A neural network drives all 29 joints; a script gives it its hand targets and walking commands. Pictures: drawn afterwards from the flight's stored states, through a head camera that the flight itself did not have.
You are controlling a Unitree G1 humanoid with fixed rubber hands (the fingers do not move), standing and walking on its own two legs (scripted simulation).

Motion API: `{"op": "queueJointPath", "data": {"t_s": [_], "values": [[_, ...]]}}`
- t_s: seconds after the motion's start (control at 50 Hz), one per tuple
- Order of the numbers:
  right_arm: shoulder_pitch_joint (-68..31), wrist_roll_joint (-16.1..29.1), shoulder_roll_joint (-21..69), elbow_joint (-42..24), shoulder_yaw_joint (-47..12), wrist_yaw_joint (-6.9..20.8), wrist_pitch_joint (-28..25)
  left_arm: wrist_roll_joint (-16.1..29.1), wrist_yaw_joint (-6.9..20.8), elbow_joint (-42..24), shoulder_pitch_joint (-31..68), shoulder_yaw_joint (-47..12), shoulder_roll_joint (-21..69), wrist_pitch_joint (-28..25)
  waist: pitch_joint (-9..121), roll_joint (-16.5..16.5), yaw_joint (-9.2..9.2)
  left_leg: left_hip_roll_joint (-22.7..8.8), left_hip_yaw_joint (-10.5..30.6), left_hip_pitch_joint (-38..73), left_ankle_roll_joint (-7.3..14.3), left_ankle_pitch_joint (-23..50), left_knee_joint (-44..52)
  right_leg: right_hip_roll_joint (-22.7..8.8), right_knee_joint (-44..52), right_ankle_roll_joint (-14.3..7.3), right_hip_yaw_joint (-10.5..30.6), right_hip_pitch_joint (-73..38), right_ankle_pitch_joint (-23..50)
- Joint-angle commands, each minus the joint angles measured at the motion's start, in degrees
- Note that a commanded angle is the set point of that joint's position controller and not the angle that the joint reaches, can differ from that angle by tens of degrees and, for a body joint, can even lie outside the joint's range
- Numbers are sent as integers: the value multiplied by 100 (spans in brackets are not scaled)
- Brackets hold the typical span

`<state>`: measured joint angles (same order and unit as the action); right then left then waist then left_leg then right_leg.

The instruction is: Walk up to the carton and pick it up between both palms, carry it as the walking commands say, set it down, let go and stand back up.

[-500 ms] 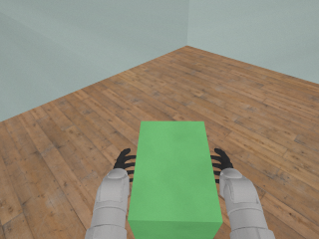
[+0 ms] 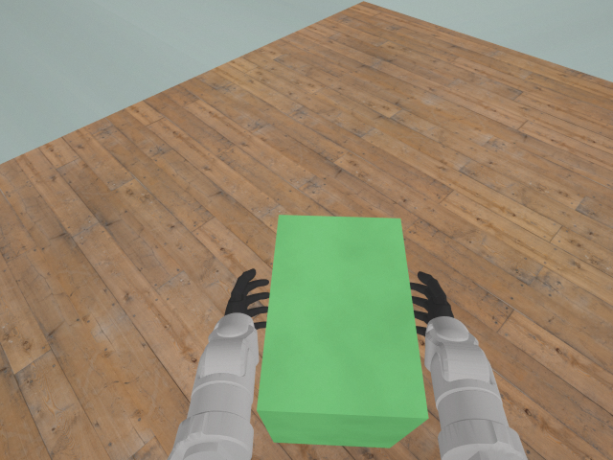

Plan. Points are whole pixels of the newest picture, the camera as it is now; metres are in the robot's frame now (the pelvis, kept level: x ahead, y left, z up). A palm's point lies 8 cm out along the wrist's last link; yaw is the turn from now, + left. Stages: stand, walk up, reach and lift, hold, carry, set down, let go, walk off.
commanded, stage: set down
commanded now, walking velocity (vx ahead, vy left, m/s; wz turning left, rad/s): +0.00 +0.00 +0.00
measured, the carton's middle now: (335, 333) +0.33 -0.04 -0.09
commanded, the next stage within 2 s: none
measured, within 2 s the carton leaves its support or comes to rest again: neither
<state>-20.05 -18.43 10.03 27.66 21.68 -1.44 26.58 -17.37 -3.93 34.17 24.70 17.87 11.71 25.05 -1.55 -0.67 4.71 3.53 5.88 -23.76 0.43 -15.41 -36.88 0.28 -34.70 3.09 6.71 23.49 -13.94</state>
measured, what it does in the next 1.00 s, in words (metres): lowers itself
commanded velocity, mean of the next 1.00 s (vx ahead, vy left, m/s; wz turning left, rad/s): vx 0.00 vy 0.00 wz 0.00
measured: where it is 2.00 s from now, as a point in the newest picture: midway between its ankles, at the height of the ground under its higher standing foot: outside the picture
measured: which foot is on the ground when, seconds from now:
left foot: down 0.00-1.00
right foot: down 0.00-1.00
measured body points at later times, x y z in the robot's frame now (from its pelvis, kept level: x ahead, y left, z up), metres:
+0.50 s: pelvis -0.01 -0.03 -0.04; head +0.13 -0.03 +0.38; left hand +0.37 +0.10 -0.11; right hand +0.34 -0.18 -0.11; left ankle +0.04 +0.11 -0.72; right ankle +0.05 -0.16 -0.72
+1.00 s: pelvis -0.03 -0.02 -0.12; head +0.17 -0.02 +0.29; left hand +0.40 +0.10 -0.20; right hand +0.37 -0.18 -0.20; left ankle +0.04 +0.11 -0.72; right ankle +0.05 -0.16 -0.72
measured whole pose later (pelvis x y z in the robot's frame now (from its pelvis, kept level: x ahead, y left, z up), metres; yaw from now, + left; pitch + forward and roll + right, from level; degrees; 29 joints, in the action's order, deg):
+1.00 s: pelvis -0.03 -0.02 -0.12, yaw +0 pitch +33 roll +0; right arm -35.3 -10.3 7.8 35.0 22.7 -6.9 11.9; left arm -10.9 -3.6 41.4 40.6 20.2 4.8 11.5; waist 8.8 -0.6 2.2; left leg 6.1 7.3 -79.6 -2.8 -25.0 -71.9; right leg 4.2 -71.3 3.5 6.9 80.2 -23.9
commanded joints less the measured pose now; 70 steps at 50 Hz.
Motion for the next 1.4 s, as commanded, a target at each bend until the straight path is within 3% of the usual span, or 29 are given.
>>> {"op": "queueJointPath", "data": {"t_s": [0.0,0.04,0.06,0.2,0.32,0.38,0.42,0.52,0.58,0.62,0.66,0.68,0.7,0.72,0.76,0.84,0.9,0.92,0.94,0.96,1.0,1.02,1.1,1.14,1.16,1.18,1.2,1.3,1.38], "values": [[-3677,1144,5194,107,-3239,1517,-562,1074,1268,75,3006,-3184,5959,-566,2854,-203,-143,182,52,916,-72,1131,455,663,-53,-417,-558,-338,984],[-3377,1052,5184,145,-3210,1484,-705,1204,1261,-26,3127,-3385,5925,-705,3018,-16,123,205,73,789,-77,1264,323,692,-70,-412,-573,-320,1166],[-3601,1100,5160,60,-3327,1447,-768,1154,1238,147,2975,-3241,5909,-765,3204,213,-111,240,21,693,-41,1295,274,726,-145,-368,-524,-405,1235],[-3837,1111,5479,171,-3483,1166,-1247,904,1319,210,3163,-3050,5242,-1258,3635,92,-346,415,-188,-214,92,1238,-308,702,-486,-232,-388,-109,1440],[-3791,952,5660,524,-3349,849,-1458,733,1490,471,3456,-2790,4978,-1451,3836,389,-389,515,-291,-1213,124,821,-713,664,-737,-106,-335,249,1202],[-3873,987,5586,405,-3473,778,-1592,725,1531,491,3487,-2859,5045,-1521,4225,124,-411,521,-306,-1440,61,895,-927,636,-963,-149,-312,373,1314],[-4090,963,5371,217,-3397,752,-1672,794,1544,657,3675,-2943,5317,-1516,4534,80,-173,552,-313,-1460,-2,1024,-1074,731,-1142,-128,-450,820,1302],[-4105,916,5321,489,-3254,676,-1647,858,1518,570,3937,-3014,5182,-1545,4704,9,-60,552,-333,-2103,-86,550,-1349,744,-1543,-121,-533,1319,895],[-4502,1090,5439,294,-3529,702,-1713,841,1405,709,3799,-2923,5345,-1570,5107,40,-416,592,-337,-2133,-78,568,-1506,828,-1906,-103,-589,1540,785],[-4766,1231,5443,210,-3635,712,-1764,866,1327,561,3917,-3006,5314,-1611,5398,-153,-435,614,-316,-2194,-80,731,-1690,805,-2124,-109,-581,1711,896],[-4799,1194,5348,388,-3579,723,-1707,944,1266,446,4177,-2971,5236,-1597,5475,-29,-411,625,-373,-2409,-132,665,-1907,849,-2282,-119,-626,2004,786],[-4690,1131,5157,298,-3514,710,-1706,1039,1260,599,4177,-3049,5379,-1547,5409,54,-160,615,-318,-2274,-151,636,-1927,869,-2368,-100,-714,2199,738],[-4760,1081,5243,407,-3401,721,-1702,911,1240,599,4141,-2959,5198,-1512,5275,-36,-317,634,-392,-2469,-166,526,-1950,844,-2319,-110,-683,2356,571],[-4408,946,5182,668,-3163,699,-1655,950,1246,538,4267,-2932,5165,-1513,4989,-60,-93,624,-368,-2605,-187,535,-2032,830,-2303,-149,-668,2427,654],[-5197,1275,5250,250,-3522,746,-1743,1061,1187,720,4258,-2958,5434,-1532,5611,-62,-421,655,-351,-2503,-202,563,-2141,892,-2614,-113,-713,2521,508],[-5069,1253,5226,412,-3396,736,-1739,1102,1099,582,4434,-3046,5466,-1558,5817,-229,-162,700,-355,-2688,-233,786,-2471,929,-2924,-122,-807,2833,801],[-4926,1148,5120,524,-3252,680,-1698,1133,1070,637,4520,-2977,5315,-1558,5763,33,-30,695,-364,-2975,-253,740,-2671,956,-3044,-61,-827,3006,783],[-5336,1238,4996,536,-3235,692,-1706,1068,1027,762,4665,-2816,5105,-1528,5496,-132,-192,675,-346,-3054,-238,384,-2674,915,-3108,-77,-801,3340,325],[-5267,1234,4986,546,-3266,650,-1721,1154,1055,745,4772,-2960,5177,-1533,5622,-194,-103,719,-444,-3263,-271,370,-2812,927,-3076,-82,-762,3161,438],[-5338,1324,5100,679,-3317,652,-1682,1099,1033,711,4724,-2818,4930,-1547,5485,-131,-427,695,-472,-3434,-227,361,-2837,901,-3147,-58,-688,3265,428],[-5430,1236,4981,699,-3117,655,-1709,1130,1026,732,4930,-2784,5140,-1571,5789,-185,-119,717,-422,-3371,-256,347,-2953,946,-3370,-69,-850,3490,367],[-5701,1388,5147,523,-3364,638,-1720,1172,996,445,5142,-2905,4975,-1624,6026,-24,-345,736,-529,-3559,-233,377,-3125,963,-3383,-34,-772,3378,409],[-5912,1471,5131,401,-3545,559,-1709,1267,989,652,5114,-2849,4998,-1578,6352,132,-389,792,-592,-3737,-238,336,-3362,948,-3631,54,-812,3268,447],[-5891,1442,5036,381,-3406,522,-1714,1304,984,605,5321,-2920,4977,-1572,6505,-80,-161,788,-580,-3706,-263,482,-3545,986,-3771,39,-866,3577,533],[-5851,1440,5231,639,-3263,513,-1677,1227,956,659,5315,-2850,4887,-1570,6281,-58,-280,780,-551,-3890,-225,359,-3468,986,-3810,61,-857,3672,468],[-5944,1411,5016,549,-3258,478,-1677,1340,954,677,5466,-2835,5071,-1554,6242,28,-46,779,-578,-3989,-249,220,-3546,987,-3799,35,-874,3611,356],[-6032,1392,5005,724,-3212,451,-1617,1353,1035,626,5695,-2727,4619,-1559,5842,295,-176,738,-624,-4499,-212,-75,-3614,951,-3746,92,-860,3692,164],[-6568,1554,5020,567,-3241,484,-1649,1235,964,819,5745,-2641,4757,-1495,6373,-87,-442,819,-729,-4386,-252,121,-3907,1028,-4220,86,-929,4022,238],[-6592,1539,4952,461,-3265,394,-1597,1436,1013,504,6162,-2755,4583,-1515,6731,151,-183,826,-739,-4743,-232,306,-4264,1033,-4416,128,-941,3899,583]]}}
